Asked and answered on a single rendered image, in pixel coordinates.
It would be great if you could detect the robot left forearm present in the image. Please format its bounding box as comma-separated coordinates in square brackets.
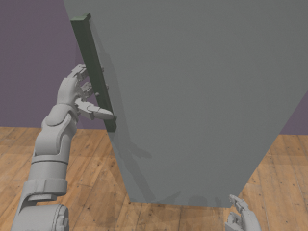
[10, 104, 79, 231]

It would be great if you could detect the handle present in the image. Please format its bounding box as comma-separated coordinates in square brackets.
[70, 13, 117, 133]

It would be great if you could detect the robot left hand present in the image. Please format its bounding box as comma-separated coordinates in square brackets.
[57, 64, 114, 120]

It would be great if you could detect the robot right hand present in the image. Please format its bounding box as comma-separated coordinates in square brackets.
[224, 194, 262, 231]

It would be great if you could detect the robot left upper arm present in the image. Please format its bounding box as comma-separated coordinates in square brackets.
[13, 204, 69, 231]

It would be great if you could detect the fridge door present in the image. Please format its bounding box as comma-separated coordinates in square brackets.
[63, 0, 308, 208]

